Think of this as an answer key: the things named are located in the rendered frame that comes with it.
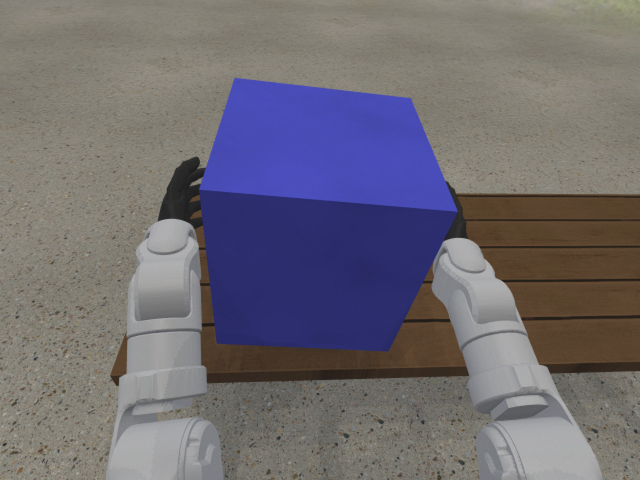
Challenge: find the table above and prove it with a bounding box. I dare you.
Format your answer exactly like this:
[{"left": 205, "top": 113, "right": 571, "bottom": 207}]
[{"left": 110, "top": 193, "right": 640, "bottom": 386}]

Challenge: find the right robot upper arm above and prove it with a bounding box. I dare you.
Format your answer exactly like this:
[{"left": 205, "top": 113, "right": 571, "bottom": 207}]
[{"left": 476, "top": 416, "right": 601, "bottom": 480}]

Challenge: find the left robot forearm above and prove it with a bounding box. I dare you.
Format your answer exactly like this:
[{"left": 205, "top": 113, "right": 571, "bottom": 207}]
[{"left": 106, "top": 219, "right": 207, "bottom": 480}]

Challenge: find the left robot upper arm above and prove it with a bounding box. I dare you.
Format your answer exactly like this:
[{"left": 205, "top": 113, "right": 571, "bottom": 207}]
[{"left": 108, "top": 417, "right": 224, "bottom": 480}]

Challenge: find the right robot forearm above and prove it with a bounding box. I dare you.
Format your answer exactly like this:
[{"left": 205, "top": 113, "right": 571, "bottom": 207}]
[{"left": 432, "top": 238, "right": 603, "bottom": 480}]

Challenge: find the robot left hand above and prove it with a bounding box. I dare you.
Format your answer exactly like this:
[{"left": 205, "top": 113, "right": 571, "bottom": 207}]
[{"left": 158, "top": 157, "right": 206, "bottom": 229}]

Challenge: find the robot right hand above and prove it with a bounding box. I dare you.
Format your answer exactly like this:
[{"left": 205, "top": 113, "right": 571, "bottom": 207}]
[{"left": 444, "top": 181, "right": 468, "bottom": 241}]

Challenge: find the carton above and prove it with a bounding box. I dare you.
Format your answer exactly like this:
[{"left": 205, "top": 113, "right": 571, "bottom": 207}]
[{"left": 199, "top": 78, "right": 458, "bottom": 352}]

